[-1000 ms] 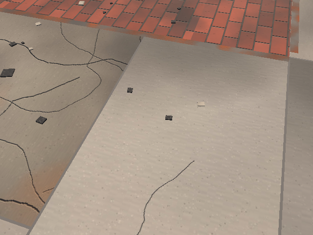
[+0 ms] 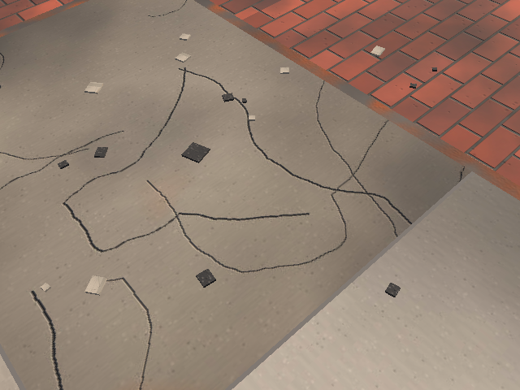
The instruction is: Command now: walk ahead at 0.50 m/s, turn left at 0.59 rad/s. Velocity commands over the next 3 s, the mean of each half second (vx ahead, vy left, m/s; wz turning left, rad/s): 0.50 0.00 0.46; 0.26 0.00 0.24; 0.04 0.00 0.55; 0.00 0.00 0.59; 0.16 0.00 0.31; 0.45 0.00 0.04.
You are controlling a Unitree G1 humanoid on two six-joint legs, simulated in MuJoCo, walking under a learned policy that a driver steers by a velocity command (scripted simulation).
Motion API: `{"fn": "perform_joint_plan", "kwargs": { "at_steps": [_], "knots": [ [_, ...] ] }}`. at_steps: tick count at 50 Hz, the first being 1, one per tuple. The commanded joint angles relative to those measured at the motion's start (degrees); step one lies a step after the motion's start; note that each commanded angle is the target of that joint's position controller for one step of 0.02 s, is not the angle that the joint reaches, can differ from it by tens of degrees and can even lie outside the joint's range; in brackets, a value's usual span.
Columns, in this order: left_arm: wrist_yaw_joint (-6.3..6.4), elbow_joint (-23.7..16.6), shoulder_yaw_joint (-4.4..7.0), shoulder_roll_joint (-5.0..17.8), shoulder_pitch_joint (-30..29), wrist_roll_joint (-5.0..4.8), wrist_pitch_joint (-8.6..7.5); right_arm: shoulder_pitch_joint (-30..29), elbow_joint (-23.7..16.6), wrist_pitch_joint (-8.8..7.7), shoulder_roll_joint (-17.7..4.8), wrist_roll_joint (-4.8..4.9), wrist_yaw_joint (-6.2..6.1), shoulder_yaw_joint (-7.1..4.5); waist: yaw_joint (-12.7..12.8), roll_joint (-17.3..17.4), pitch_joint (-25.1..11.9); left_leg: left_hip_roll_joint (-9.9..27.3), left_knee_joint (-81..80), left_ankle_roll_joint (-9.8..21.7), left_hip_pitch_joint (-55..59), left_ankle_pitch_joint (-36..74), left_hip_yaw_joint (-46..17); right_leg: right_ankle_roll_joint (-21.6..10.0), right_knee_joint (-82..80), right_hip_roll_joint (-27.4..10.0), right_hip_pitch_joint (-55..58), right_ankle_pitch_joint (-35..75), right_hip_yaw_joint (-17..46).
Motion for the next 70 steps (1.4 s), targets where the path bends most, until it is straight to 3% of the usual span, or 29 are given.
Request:
{"fn": "perform_joint_plan", "kwargs": {
  "at_steps": [1,7,11,13,15,16,17,18,20,22,29,34,37,40,41,42,43,44,46,47,54,61,62,63,64,65,66,67,70],
  "knots": [
    [-0.19,-1.8,1.47,5.9,2.1,-0.39,-1.52,-0.9,-4.3,0.34,-1.1,-0.22,1.11,0.13,-0.2,-8.0,-0.9,3.4,-0.7,-0.9,-8.3,5.1,-1.4,-7.0,-12.1,-16.5,5.1,13.4,10.2],
    [-0.17,0.0,1.86,7.0,5.1,-0.33,-1.16,-12.6,-8.6,-0.22,0.9,0.1,2.48,1.71,2.1,-7.9,1.5,3.3,-19.8,-0.8,-5.5,15.7,4.1,-5.1,-12.4,-14.5,6.3,17.5,-0.3],
    [0.42,1.6,2.37,8.9,8.6,-0.23,-0.08,-16.7,-10.8,-0.19,0.0,-0.46,2.68,1.75,3.2,-8.0,2.3,1.7,-27.2,1.9,-3.0,9.8,7.8,-4.0,-8.7,-16.7,12.7,25.2,-3.2],
    [0.79,2.3,2.66,10.6,9.3,-0.1,0.85,-14.7,-10.6,-0.14,-0.9,-0.84,2.15,1.29,1.8,-9.0,0.1,-1.8,-29.3,4.2,2.3,3.3,10.0,-3.2,-0.7,-17.1,15.5,42.3,-5.6],
    [0.9,2.5,2.39,11.1,9.8,-0.35,1.86,-1.6,-6.6,-1.02,-2.6,-1.56,1.17,0.06,-4.0,-7.3,-7.5,-6.0,-35.5,7.3,19.6,3.5,9.5,-2.3,18.3,-16.1,11.6,46.7,-7.6],
    [0.68,0.8,1.66,9.2,9.8,-0.24,1.87,8.2,-3.9,-1.41,-6.5,-2.14,0.14,-1.34,-7.8,-1.8,-14.2,2.2,-37.8,10.1,35.4,-1.4,-1.9,-0.8,34.5,-14.7,-0.4,28.9,-7.9],
    [-0.7,-3.3,0.15,2.4,12.1,-0.6,1.6,7.1,-4.7,-1.33,-12.6,-1.11,-0.73,-2.48,-3.5,12.1,-19.1,20.4,-42.0,17.1,51.5,-0.4,-32.0,2.5,53.4,-4.4,-25.2,-21.8,-5.7],
    [-0.53,-3.6,1.45,8.1,5.7,-0.02,1.55,10.3,-5.1,-0.76,-11.5,0.37,-1.42,-2.37,-7.4,2.3,-19.9,21.4,-46.7,17.3,49.8,5.8,-37.2,2.3,58.1,-3.2,-29.4,-18.9,4.9],
    [-0.76,-4.0,0.78,6.4,2.4,-1.13,0.62,4.6,-3.2,-1.27,-6.4,0.93,-2.07,-0.98,-3.2,-1.4,-7.0,16.2,-47.3,14.0,36.1,22.1,-19.7,1.3,51.9,-7.6,-28.9,-9.2,6.4],
    [-1.11,-1.2,0.66,5.6,7.0,0.15,2.2,0.2,-3.0,-2.38,-2.7,1.05,-2.09,0.42,1.2,-1.4,-4.6,12.0,-50.4,10.3,27.2,26.5,-10.8,1.7,46.0,-9.1,-21.1,-7.6,6.9],
    [-2.3,-1.6,1.35,4.5,0.0,0.05,4.28,5.4,1.3,-4.87,-2.7,1.27,-1.88,0.82,0.2,-1.0,2.0,9.7,-57.3,6.6,25.0,28.7,-1.2,2.1,36.8,-6.7,-27.4,3.7,8.9],
    [-1.6,-3.2,-0.21,1.2,-6.8,0.57,3.51,8.8,4.7,-4.55,-2.3,1.86,-2.41,1.74,-1.1,0.6,1.1,6.9,-50.9,5.2,27.6,52.4,1.8,2.8,20.6,-4.2,-21.3,10.3,2.2],
    [-0.66,-3.4,-0.2,2.6,-7.5,0.11,3.15,10.2,6.1,-3.73,-3.8,1.28,-2.93,1.45,-1.5,2.2,0.3,7.5,-45.4,5.3,31.9,56.6,-0.8,1.6,15.8,-1.5,-19.2,8.2,2.4],
    [0.85,-0.6,0.78,5.8,1.6,0.21,1.96,6.6,5.4,-3.31,-5.1,1.45,-3.26,0.84,2.9,2.3,-3.1,6.4,-33.5,4.0,32.4,57.8,-3.8,-0.9,6.9,0.6,-8.0,6.9,3.7],
    [1.41,0.9,1.33,7.7,7.7,0.97,0.86,4.8,4.4,-3.58,-4.8,2.54,-3.2,0.9,5.9,-0.5,-6.6,4.0,-24.3,2.6,26.4,48.2,-3.2,-2.2,2.6,-3.6,3.9,23.2,6.3],
    [1.86,0.7,2.55,13.5,13.3,1.84,0.4,6.4,1.5,-3.91,-1.3,3.65,-3.37,1.69,6.1,-9.9,-15.2,-1.9,-6.9,0.9,14.8,15.9,-0.2,-6.7,8.3,-20.3,19.8,56.4,18.9],
    [1.27,-0.9,2.77,13.8,10.0,-0.65,1.53,14.1,2.4,-2.71,-0.3,4.23,-3.95,1.35,2.9,-18.0,-24.9,-9.4,6.5,0.0,6.5,-20.8,-0.1,-15.5,8.5,-30.2,26.2,71.2,30.1],
    [0.79,-2.3,2.03,10.2,6.9,-1.61,2.31,12.9,4.4,-1.26,-3.5,2.22,-4.29,0.33,2.2,-8.8,-20.9,-5.8,10.2,-0.1,5.6,-19.0,-3.1,-15.2,5.8,-27.7,18.6,61.0,25.1],
    [1.56,-3.9,0.12,4.1,-2.2,-0.91,3.23,8.2,3.5,0.18,-2.4,0.87,-3.39,-0.09,-0.5,-6.4,-7.0,-1.5,6.8,-1.6,3.3,-13.1,-1.4,-11.5,-1.1,-21.0,4.1,34.9,16.0],
    [2.18,-3.9,-0.12,3.5,-3.3,-0.65,3.47,6.7,2.9,1.13,-1.9,0.27,-2.86,-0.21,-1.1,-8.7,-3.8,-0.3,4.5,-2.6,4.2,-10.5,-1.0,-10.4,-3.8,-18.8,-1.0,27.8,13.0],
    [1.96,-3.8,1.08,6.7,-5.2,0.37,4.13,2.7,-0.7,4.23,0.3,0.36,-0.93,0.49,-1.4,-10.9,-4.5,1.2,-9.3,-3.9,7.8,-3.9,3.1,-10.2,-6.9,-17.8,-6.8,7.2,4.3],
    [0.95,-3.6,2.65,10.4,-4.7,0.1,6.01,-0.6,-4.8,3.62,-0.8,0.93,-0.03,0.35,-0.4,-10.0,-5.4,0.2,-27.6,-1.1,16.2,-3.8,7.1,-6.5,-0.8,-20.9,-5.2,-1.5,2.0],
    [0.8,-3.2,2.81,10.2,-3.8,0.15,6.34,1.3,-4.3,3.09,-1.2,0.88,-0.24,0.15,-1.1,-7.8,-5.3,-0.6,-33.5,-0.1,20.3,-1.0,6.1,-3.7,3.0,-20.0,-7.2,-1.9,0.4],
    [0.4,-2.5,2.81,8.7,-1.4,0.3,6.89,2.9,-4.1,2.34,-3.6,0.44,-0.75,-0.41,-1.4,0.4,-3.7,3.4,-44.4,1.3,21.9,0.3,-2.8,0.4,12.4,-16.3,-10.4,-6.6,-3.3],
    [0.07,-5.9,1.5,3.6,-0.6,-0.2,7.35,1.5,-6.2,2.01,-12.1,0.3,-1.48,-2.18,0.4,17.5,-1.6,19.8,-50.7,7.6,23.4,11.5,-27.4,5.8,26.4,-5.2,-23.9,-24.6,-7.1],
    [1.03,-7.2,1.77,6.1,-7.6,0.27,8.18,5.0,-5.3,2.14,-13.2,0.03,-2.07,-3.2,-4.2,9.8,-0.3,21.2,-50.6,13.1,18.4,17.7,-26.9,5.5,35.7,-3.2,-24.9,-25.2,2.8],
    [1.12,-7.2,1.75,5.6,-7.6,-0.49,8.56,3.5,-4.8,2.15,-10.6,0.2,-2.58,-2.51,-1.9,6.2,-0.2,17.5,-49.4,12.6,17.7,17.1,-21.7,5.1,38.6,-3.8,-24.3,-20.4,5.9],
    [1.01,-6.4,1.86,5.7,-6.2,-1.0,8.25,-0.5,-5.4,2.23,-8.2,0.66,-2.75,-1.8,0.2,4.7,0.1,13.4,-49.0,10.4,17.4,15.6,-17.0,4.5,38.3,-4.1,-23.5,-14.9,7.1],
    [0.61,-4.5,2.66,7.3,-2.8,0.51,7.54,-3.9,-7.1,1.94,-4.9,1.64,-2.59,-0.87,1.3,3.8,-4.8,9.0,-46.3,9.3,22.6,25.2,-13.0,4.3,41.7,-2.7,-22.3,-9.9,6.8]
  ]
}}
Next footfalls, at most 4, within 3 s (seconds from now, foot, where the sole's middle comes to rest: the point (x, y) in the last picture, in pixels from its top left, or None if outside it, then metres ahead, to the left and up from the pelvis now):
0.30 left None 0.29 0.14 -0.78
0.82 right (264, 351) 0.58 0.05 -0.78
1.26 left None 0.43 0.23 -0.78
1.78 right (254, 366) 0.54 0.07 -0.78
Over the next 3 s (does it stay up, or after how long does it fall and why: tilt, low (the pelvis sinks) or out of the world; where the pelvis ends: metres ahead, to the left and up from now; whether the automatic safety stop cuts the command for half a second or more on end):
stays up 0.61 0.35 0.00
